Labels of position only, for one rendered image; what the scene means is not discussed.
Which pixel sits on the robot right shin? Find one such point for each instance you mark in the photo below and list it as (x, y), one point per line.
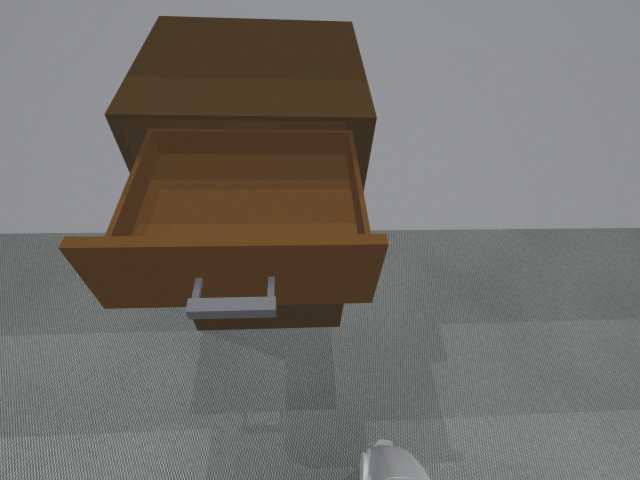
(383, 442)

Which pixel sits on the drawer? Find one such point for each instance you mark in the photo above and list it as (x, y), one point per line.
(234, 207)

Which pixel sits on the cabinet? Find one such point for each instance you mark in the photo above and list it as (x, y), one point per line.
(239, 73)

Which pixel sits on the handle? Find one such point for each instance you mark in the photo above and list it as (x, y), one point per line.
(231, 307)

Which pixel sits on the right robot thigh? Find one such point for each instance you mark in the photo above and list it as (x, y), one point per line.
(386, 462)

